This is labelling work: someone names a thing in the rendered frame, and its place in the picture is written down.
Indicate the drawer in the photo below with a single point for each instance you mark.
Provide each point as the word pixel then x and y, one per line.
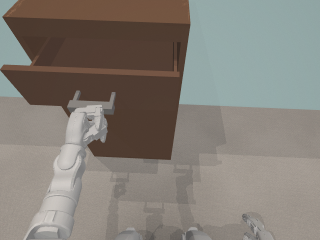
pixel 143 74

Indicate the cabinet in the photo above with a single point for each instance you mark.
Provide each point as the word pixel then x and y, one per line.
pixel 131 133

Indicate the handle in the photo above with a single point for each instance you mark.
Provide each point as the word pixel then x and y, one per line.
pixel 108 107

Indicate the robot right thigh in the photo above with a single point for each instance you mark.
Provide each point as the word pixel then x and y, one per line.
pixel 195 235

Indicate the robot left hand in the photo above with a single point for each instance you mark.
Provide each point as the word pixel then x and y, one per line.
pixel 78 125

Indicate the robot left thigh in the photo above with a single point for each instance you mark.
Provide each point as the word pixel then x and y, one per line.
pixel 128 235

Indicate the left robot forearm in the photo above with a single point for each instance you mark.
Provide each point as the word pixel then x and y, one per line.
pixel 55 217

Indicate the robot thigh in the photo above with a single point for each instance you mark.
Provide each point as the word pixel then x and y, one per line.
pixel 195 235
pixel 128 235

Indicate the robot right hand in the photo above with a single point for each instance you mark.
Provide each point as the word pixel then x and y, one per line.
pixel 257 228

